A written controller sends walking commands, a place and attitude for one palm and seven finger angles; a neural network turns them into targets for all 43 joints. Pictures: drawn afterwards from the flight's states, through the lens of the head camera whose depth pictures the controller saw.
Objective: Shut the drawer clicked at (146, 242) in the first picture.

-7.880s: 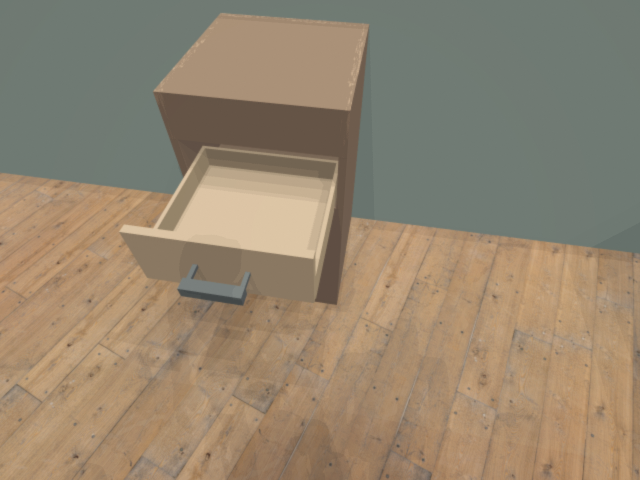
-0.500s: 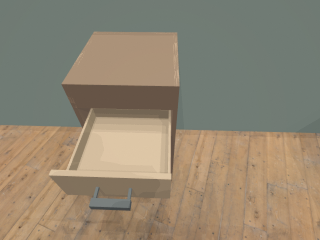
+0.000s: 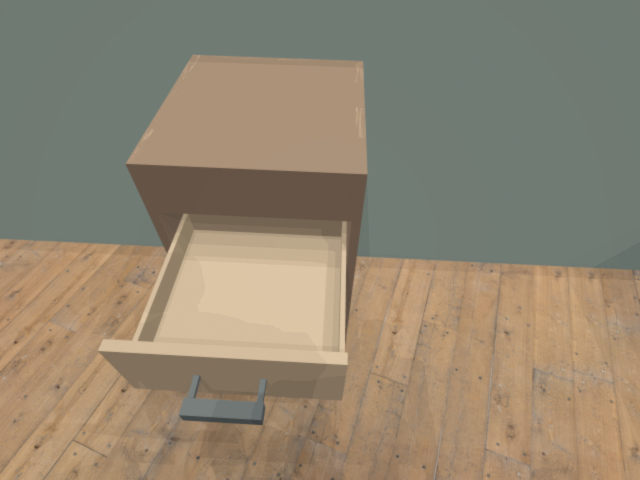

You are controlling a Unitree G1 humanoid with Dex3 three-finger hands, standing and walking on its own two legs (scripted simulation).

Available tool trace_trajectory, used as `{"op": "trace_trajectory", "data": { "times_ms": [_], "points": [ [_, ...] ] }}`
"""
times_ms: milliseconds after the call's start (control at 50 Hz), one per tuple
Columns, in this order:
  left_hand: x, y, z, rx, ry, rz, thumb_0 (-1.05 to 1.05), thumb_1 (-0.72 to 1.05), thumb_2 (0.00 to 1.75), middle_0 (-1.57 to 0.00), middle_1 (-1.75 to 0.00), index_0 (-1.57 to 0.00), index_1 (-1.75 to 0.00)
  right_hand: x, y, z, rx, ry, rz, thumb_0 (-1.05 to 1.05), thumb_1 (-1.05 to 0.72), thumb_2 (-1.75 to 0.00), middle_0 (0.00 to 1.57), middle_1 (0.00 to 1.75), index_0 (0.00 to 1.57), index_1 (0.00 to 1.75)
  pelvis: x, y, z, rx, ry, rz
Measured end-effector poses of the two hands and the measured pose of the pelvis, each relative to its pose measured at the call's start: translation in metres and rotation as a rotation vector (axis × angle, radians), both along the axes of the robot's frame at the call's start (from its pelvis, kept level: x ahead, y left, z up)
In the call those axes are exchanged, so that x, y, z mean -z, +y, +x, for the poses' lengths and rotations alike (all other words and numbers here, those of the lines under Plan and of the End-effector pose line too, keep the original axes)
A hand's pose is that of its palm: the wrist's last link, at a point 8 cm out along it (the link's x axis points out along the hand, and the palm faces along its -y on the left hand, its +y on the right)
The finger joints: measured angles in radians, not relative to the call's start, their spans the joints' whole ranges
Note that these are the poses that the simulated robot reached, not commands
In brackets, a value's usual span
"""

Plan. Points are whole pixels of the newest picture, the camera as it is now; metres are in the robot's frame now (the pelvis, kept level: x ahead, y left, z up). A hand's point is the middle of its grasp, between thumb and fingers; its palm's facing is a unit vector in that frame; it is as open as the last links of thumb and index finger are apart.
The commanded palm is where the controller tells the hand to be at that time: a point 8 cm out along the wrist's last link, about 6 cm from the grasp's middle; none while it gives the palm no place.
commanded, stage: look again from close up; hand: left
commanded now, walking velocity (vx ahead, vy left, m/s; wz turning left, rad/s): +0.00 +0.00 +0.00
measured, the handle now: (226, 397) +0.27 +0.17 -0.18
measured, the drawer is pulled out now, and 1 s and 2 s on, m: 0.30 0.30 0.30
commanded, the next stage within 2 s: raise the hand and make a fist in 0.46 s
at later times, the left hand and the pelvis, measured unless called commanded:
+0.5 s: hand out of the picture +0.00 +0.15 -0.17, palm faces +0.02 -0.98 -0.20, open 7.4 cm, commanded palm none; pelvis +0.01 -0.02 +0.00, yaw +0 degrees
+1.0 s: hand out of the picture +0.11 +0.12 -0.07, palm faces +0.03 -1.00 +0.02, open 5.8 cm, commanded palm +0.09 +0.19 -0.07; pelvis -0.05 -0.03 -0.10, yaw +1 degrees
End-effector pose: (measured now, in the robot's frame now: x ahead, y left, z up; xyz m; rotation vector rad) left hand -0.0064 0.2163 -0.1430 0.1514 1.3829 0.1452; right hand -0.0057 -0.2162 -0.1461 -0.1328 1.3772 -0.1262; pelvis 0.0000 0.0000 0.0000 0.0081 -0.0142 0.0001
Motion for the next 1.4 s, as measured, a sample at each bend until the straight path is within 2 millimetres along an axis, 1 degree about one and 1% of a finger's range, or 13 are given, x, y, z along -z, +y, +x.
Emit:
{"op": "trace_trajectory", "data": {
  "times_ms": [220, 600, 700, 760, 800, 860, 920, 980, 1040, 1120, 1220, 1300, 1400],
  "points": [
    [0.0, -0.01, 0.001, -0.004, 0.021, -0.011, 0.0, 0.91, 0.89, -0.2, -0.3, -0.2, -0.3, -0.002, -0.008, 0.01, -0.001, 0.006, -0.01, 0.01, -0.91, -0.9, 0.2, 0.3, 0.2, 0.3, -0.002, -0.006, 0.007, 0.001, -0.001, 0.001],
    [-0.008, -0.015, 0.01, -0.043, -0.018, 0.02, 0.01, 0.92, 0.89, -0.2, -0.3, -0.21, -0.3, 0.0, -0.013, 0.001, 0.006, 0.027, 0.01, 0.01, -0.92, -0.9, 0.2, 0.3, 0.2, 0.3, -0.002, -0.017, 0.008, -0.002, 0.003, -0.006],
    [-0.082, 0.005, 0.093, -0.072, -0.591, 0.119, 0.04, 0.96, 0.89, -0.23, -0.33, -0.23, -0.33, -0.01, -0.039, 0.046, 0.0, -0.321, -0.072, 0.03, -0.92, -0.89, 0.2, 0.3, 0.21, 0.3, 0.005, -0.015, 0.002, -0.028, 0.029, 0.0],
    [-0.113, -0.005, 0.139, -0.016, -0.912, 0.061, 0.03, 0.95, 0.9, -0.26, -0.37, -0.26, -0.37, -0.019, -0.056, 0.086, -0.025, -0.523, -0.111, 0.02, -0.92, -0.9, 0.2, 0.3, 0.2, 0.3, 0.016, -0.015, -0.009, -0.03, 0.088, 0.001],
    [-0.123, -0.021, 0.155, 0.023, -1.097, -0.031, 0.03, 0.94, 0.9, -0.29, -0.4, -0.29, -0.4, -0.029, -0.064, 0.114, -0.038, -0.651, -0.132, 0.02, -0.92, -0.9, 0.2, 0.3, 0.2, 0.3, 0.027, -0.016, -0.016, -0.015, 0.132, 0.008],
    [-0.121, -0.046, 0.152, 0.105, -1.31, -0.162, 0.02, 0.93, 0.9, -0.33, -0.45, -0.34, -0.45, -0.042, -0.071, 0.152, -0.076, -0.816, -0.152, 0.02, -0.91, -0.9, 0.2, 0.3, 0.2, 0.3, 0.049, -0.02, -0.025, -0.002, 0.187, 0.014],
    [-0.101, -0.055, 0.13, 0.146, -1.384, -0.202, 0.01, 0.91, 0.89, -0.39, -0.51, -0.4, -0.51, -0.047, -0.07, 0.185, -0.129, -0.928, -0.16, 0.02, -0.91, -0.9, 0.2, 0.3, 0.2, 0.3, 0.074, -0.025, -0.035, -0.004, 0.224, 0.015],
    [-0.075, -0.05, 0.105, 0.113, -1.333, -0.175, 0.01, 0.9, 0.89, -0.46, -0.58, -0.46, -0.57, -0.042, -0.06, 0.209, -0.178, -0.994, -0.146, 0.02, -0.91, -0.9, 0.19, 0.3, 0.2, 0.3, 0.095, -0.028, -0.044, -0.016, 0.243, 0.009],
    [-0.062, -0.036, 0.085, 0.079, -1.29, -0.108, 0.01, 0.9, 0.89, -0.52, -0.64, -0.52, -0.64, -0.03, -0.041, 0.221, -0.214, -1.02, -0.109, 0.01, -0.91, -0.9, 0.19, 0.3, 0.2, 0.3, 0.111, -0.031, -0.05, -0.029, 0.255, -0.008],
    [-0.07, -0.023, 0.08, 0.098, -1.34, -0.064, 0.02, 0.9, 0.9, -0.59, -0.73, -0.6, -0.72, -0.002, -0.015, 0.211, -0.24, -0.986, -0.041, 0.01, -0.91, -0.9, 0.2, 0.3, 0.2, 0.3, 0.123, -0.032, -0.057, -0.04, 0.269, -0.037],
    [-0.073, -0.027, 0.103, 0.177, -1.353, -0.148, 0.02, 0.9, 0.9, -0.69, -0.83, -0.69, -0.83, 0.036, 0.003, 0.17, -0.205, -0.851, 0.022, 0.01, -0.9, -0.9, 0.2, 0.3, 0.21, 0.3, 0.126, -0.029, -0.064, -0.042, 0.281, -0.056],
    [-0.066, -0.03, 0.117, 0.188, -1.27, -0.197, 0.02, 0.9, 0.9, -0.77, -0.92, -0.77, -0.92, 0.054, 0.0, 0.131, -0.126, -0.732, 0.015, 0.02, -0.9, -0.89, 0.2, 0.3, 0.21, 0.3, 0.123, -0.023, -0.064, -0.033, 0.289, -0.053],
    [-0.066, -0.023, 0.115, 0.144, -1.235, -0.161, 0.02, 0.9, 0.9, -0.87, -1.03, -0.87, -1.03, 0.057, -0.017, 0.1, -0.06, -0.647, -0.048, 0.02, -0.9, -0.9, 0.2, 0.3, 0.21, 0.3, 0.118, -0.014, -0.062, -0.021, 0.299, -0.047]
  ]
}}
